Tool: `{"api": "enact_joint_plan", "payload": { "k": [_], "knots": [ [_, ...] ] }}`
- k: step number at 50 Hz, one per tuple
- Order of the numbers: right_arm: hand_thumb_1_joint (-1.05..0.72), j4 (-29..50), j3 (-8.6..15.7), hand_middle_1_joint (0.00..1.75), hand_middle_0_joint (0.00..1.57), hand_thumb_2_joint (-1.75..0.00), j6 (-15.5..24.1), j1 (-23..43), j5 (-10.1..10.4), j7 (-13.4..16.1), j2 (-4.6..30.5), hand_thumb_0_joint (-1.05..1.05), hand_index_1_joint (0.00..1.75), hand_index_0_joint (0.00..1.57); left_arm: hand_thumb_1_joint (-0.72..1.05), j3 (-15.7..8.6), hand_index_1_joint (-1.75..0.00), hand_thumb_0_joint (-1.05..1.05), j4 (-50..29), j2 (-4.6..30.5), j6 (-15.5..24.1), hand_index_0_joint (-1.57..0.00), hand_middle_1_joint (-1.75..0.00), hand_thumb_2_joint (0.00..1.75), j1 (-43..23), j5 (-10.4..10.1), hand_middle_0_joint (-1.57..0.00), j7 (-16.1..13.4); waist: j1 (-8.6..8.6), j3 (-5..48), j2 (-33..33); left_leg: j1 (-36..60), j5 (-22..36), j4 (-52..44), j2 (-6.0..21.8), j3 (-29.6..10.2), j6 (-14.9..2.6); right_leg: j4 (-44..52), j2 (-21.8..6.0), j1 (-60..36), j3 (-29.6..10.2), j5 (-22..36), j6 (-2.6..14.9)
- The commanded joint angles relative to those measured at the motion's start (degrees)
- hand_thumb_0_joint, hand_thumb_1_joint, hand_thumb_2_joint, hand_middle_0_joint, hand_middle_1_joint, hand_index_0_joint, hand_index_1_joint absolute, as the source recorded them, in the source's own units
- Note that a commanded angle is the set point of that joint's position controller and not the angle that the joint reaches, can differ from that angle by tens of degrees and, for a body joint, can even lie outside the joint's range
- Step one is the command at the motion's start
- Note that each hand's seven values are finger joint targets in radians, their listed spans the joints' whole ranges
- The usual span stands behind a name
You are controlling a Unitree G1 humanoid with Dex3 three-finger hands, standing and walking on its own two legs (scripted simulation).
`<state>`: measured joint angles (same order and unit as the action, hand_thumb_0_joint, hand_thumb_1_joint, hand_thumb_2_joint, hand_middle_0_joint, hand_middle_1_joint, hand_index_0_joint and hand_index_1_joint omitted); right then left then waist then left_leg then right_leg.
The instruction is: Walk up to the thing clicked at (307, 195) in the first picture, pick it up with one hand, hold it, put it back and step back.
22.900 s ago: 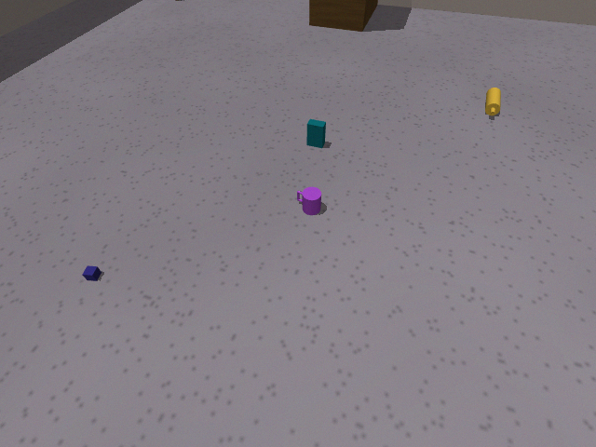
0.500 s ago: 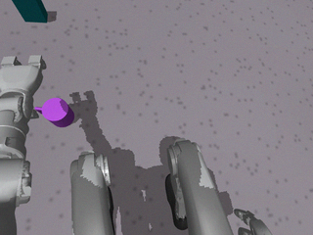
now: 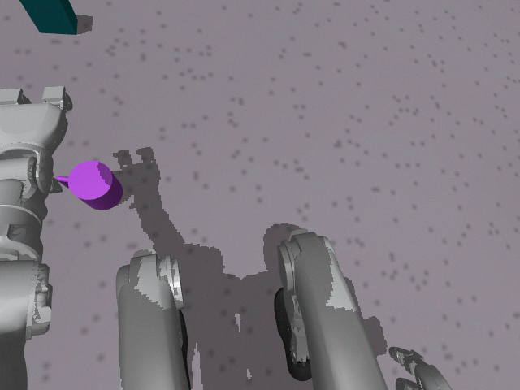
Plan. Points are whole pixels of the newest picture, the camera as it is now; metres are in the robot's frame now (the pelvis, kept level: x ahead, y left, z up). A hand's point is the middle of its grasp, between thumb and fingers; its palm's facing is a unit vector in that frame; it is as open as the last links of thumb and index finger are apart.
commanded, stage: withdraw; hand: left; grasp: from above
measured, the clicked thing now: (89, 185) +0.50 +0.30 -0.35
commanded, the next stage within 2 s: go down in 0.04 s
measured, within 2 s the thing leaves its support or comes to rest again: neither
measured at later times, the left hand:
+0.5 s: hand (42, 160) +0.46 +0.28 -0.09, palm faces -0.33 -0.09 -0.94, open 15.1 cm
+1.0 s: hand (36, 158) +0.48 +0.31 -0.12, palm faces -0.41 -0.03 -0.91, open 14.0 cm
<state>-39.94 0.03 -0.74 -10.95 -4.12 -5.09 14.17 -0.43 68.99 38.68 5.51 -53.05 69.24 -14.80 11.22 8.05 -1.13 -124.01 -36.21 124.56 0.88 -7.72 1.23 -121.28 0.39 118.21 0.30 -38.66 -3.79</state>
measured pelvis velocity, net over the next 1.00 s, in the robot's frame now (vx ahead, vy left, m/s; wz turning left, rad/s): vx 0.00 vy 0.00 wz -0.01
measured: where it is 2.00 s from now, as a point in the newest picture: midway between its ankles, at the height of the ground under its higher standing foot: (237, 359)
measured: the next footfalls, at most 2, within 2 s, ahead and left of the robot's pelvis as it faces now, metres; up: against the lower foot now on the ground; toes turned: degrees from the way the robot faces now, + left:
none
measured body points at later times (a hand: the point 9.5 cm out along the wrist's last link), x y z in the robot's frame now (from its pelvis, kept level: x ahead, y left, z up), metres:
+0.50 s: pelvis +0.00 +0.00 +0.02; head +0.20 +0.05 +0.42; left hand +0.47 +0.29 -0.03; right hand +0.08 -0.28 -0.10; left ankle +0.09 +0.13 -0.36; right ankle +0.10 -0.15 -0.36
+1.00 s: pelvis +0.00 +0.00 +0.00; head +0.22 +0.06 +0.39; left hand +0.50 +0.31 -0.07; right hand +0.05 -0.28 -0.11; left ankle +0.09 +0.13 -0.36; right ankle +0.10 -0.15 -0.36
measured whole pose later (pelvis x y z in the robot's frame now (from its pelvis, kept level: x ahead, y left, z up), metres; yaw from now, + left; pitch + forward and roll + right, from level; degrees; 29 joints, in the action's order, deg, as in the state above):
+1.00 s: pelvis +0.00 +0.00 +0.00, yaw +0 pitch +35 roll -8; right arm -39.9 -0.3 -0.7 -11.9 -4.4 -5.8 14.9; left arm -2.9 70.8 41.9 6.5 -53.6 68.9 -12.1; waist 11.8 7.0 -0.9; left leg -124.4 -36.4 125.0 0.9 -8.1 1.3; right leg -121.4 0.6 118.6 0.5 -38.7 -3.9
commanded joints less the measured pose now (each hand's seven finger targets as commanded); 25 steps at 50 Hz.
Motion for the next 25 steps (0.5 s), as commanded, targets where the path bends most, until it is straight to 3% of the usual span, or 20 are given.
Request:
{"api": "enact_joint_plan", "payload": {
  "k": [1, 4, 7, 8, 10, 11, 14, 16, 18, 19, 20, 22, 25],
  "knots": [
    [-0.90, 1.9, 5.1, 0.30, 0.20, -0.89, -0.5, -11.7, 1.0, 0.7, 13.5, 0.00, 0.30, 0.20, -0.50, -0.1, -0.96, 0.00, -9.7, 9.7, -2.9, -0.08, -0.98, 0.94, -17.1, -3.2, -0.06, 1.9, -0.15, 39.8, -15.0, 36.6, 5.0, -18.7, -0.6, 4.3, -2.15, 15.9, 1.8, -17.4, 6.3, 9.3, 6.06],
    [-0.90, 2.1, 4.8, 0.30, 0.20, -0.89, -1.0, -10.9, 1.8, 0.8, 13.0, 0.00, 0.30, 0.20, -0.48, 3.2, -0.95, 0.00, -9.0, 4.6, -2.9, -0.08, -0.98, 0.93, -13.4, -5.1, -0.06, 5.2, 0.69, 34.6, -10.3, 32.8, 5.0, -18.7, -0.4, 3.9, -2.54, 16.8, 2.1, -17.6, 6.2, 9.4, 5.96],
    [-0.89, 2.1, 3.8, 0.30, 0.20, -0.89, -0.8, -9.8, 2.0, 1.0, 12.6, 0.00, 0.30, 0.20, -0.46, 3.0, -0.95, 0.00, -7.5, 5.6, -1.3, -0.09, -0.99, 0.91, -11.5, -5.9, -0.06, 6.1, 0.78, 29.1, -5.0, 27.7, 3.8, -17.6, -0.4, 4.2, -3.29, 17.7, 2.1, -17.8, 5.7, 8.3, 5.59],
    [-0.90, 2.2, 3.4, 0.30, 0.20, -0.90, -0.7, -9.5, 1.9, 0.9, 12.4, 0.00, 0.30, 0.20, -0.38, 2.9, -0.87, 0.00, -6.0, 5.9, -0.5, -0.15, -0.91, 0.83, -12.2, -5.6, -0.14, 5.9, 0.96, 27.8, -4.8, 26.3, 3.1, -17.3, -0.5, 4.5, -3.30, 17.4, 2.2, -17.6, 5.6, 7.5, 5.67],
    [-0.88, 1.9, 3.0, 0.30, 0.20, -0.89, -0.3, -9.5, 1.6, 1.0, 12.3, 0.00, 0.30, 0.20, -0.54, 1.1, -0.77, 0.00, -8.9, 8.4, 1.7, 0.00, -0.83, 0.68, -14.8, -4.8, 0.00, 4.5, -0.01, 31.0, -6.7, 27.7, 6.0, -16.0, -0.8, 5.4, -3.11, 16.6, 2.2, -19.0, 5.3, 10.0, 5.62],
    [-0.88, 2.0, 2.9, 0.30, 0.20, -0.89, -0.1, -9.2, 1.4, 0.8, 12.2, 0.00, 0.30, 0.20, -0.61, -0.2, -0.78, 0.00, -9.9, 10.5, 2.6, 0.00, -0.85, 0.70, -15.3, -4.1, 0.00, 3.5, -0.67, 32.5, -8.0, 28.6, 6.6, -15.8, -0.8, 5.5, -2.89, 15.9, 2.0, -19.1, 5.3, 10.3, 5.68],
    [-0.88, 2.7, 2.9, 0.30, 0.20, -0.89, 0.5, -9.0, 0.9, 0.5, 12.3, 0.00, 0.30, 0.20, -0.61, -3.8, -0.77, 0.00, -13.7, 14.7, 4.1, 0.00, -0.83, 0.74, -17.9, -1.9, 0.00, -0.2, -2.16, 38.4, -13.8, 34.1, 8.0, -16.1, -0.8, 5.9, -2.13, 14.8, 1.9, -19.0, 5.3, 11.2, 6.00],
    [-0.88, 3.3, 3.3, 0.30, 0.20, -0.90, 0.6, -8.8, 0.8, 0.4, 12.4, 0.00, 0.30, 0.20, -0.61, -4.8, -0.75, 0.00, -15.5, 14.8, 3.8, 0.00, -0.80, 0.75, -18.1, -1.9, 0.00, -2.1, -2.46, 41.1, -16.0, 37.2, 7.1, -17.3, -0.7, 5.8, -1.84, 15.4, 1.7, -19.0, 5.4, 10.4, 6.05],
    [-0.90, 3.5, 3.9, 0.30, 0.20, -0.91, 0.9, -9.2, 0.8, 0.5, 12.7, 0.00, 0.30, 0.20, -0.61, -5.4, -0.66, 0.00, -15.8, 13.9, 2.6, -0.08, -0.70, 0.68, -17.4, -2.9, -0.08, -2.9, -2.03, 40.8, -16.7, 38.8, 5.6, -18.9, -0.6, 5.0, -1.70, 15.9, 1.4, -18.4, 5.7, 9.5, 5.97],
    [-0.86, 3.4, 4.1, 0.30, 0.20, -0.89, 0.8, -9.2, 0.7, 0.6, 12.6, 0.00, 0.30, 0.20, -0.61, -4.9, -0.66, 0.00, -17.2, 13.2, 2.0, -0.05, -0.67, 0.68, -17.6, -3.7, -0.03, -2.7, -1.93, 42.0, -16.4, 39.3, 5.0, -19.3, -0.5, 5.0, -1.82, 16.7, 1.5, -18.8, 5.7, 9.0, 5.97],
    [-0.88, 3.2, 4.6, 0.30, 0.20, -0.89, 0.7, -9.7, 0.9, 0.8, 12.8, 0.00, 0.30, 0.20, -0.61, -5.4, -0.74, 0.00, -16.9, 13.3, 1.3, 0.00, -0.75, 0.76, -16.5, -4.4, 0.00, -2.5, -2.02, 41.9, -16.0, 39.1, 4.9, -19.6, -0.6, 5.0, -1.96, 17.2, 1.4, -19.3, 5.7, 8.9, 5.84],
    [-0.90, 3.4, 5.1, 0.30, 0.20, -0.90, 0.8, -9.8, 1.1, 0.9, 12.9, 0.00, 0.30, 0.20, -0.48, -5.1, -0.90, 0.00, -17.2, 12.8, 0.2, -0.11, -0.91, 0.92, -14.0, -6.7, -0.10, -1.1, -2.18, 41.4, -14.7, 38.6, 4.2, -20.1, -0.7, 4.9, -2.16, 18.1, 1.5, -20.4, 5.6, 8.4, 5.74],
    [-0.90, 2.8, 5.2, 0.30, 0.20, -0.90, 0.7, -9.6, 1.5, 1.1, 12.5, 0.00, 0.30, 0.20, -0.48, -2.6, -0.94, 0.00, -15.3, 9.7, -0.3, -0.10, -0.95, 0.94, -12.8, -9.0, -0.09, 2.0, -0.69, 36.2, -10.8, 34.1, 1.7, -19.8, -0.6, 4.8, -2.74, 19.6, 1.8, -19.7, 5.2, 6.2, 5.64]
  ]
}}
